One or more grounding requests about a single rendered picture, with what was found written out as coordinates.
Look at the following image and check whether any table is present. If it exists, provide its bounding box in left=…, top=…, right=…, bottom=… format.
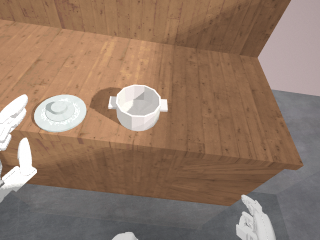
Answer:
left=0, top=0, right=304, bottom=206

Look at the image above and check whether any robot left hand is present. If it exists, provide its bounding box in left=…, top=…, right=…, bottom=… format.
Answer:
left=0, top=94, right=37, bottom=203

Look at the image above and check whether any pot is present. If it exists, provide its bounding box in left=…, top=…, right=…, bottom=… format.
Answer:
left=108, top=84, right=168, bottom=131

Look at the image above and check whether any knob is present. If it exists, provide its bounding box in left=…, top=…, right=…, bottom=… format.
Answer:
left=51, top=101, right=68, bottom=115

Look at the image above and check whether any robot right hand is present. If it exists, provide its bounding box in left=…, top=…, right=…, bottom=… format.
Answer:
left=236, top=194, right=276, bottom=240

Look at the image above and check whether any lid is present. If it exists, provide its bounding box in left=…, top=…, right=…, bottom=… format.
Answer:
left=34, top=94, right=87, bottom=133

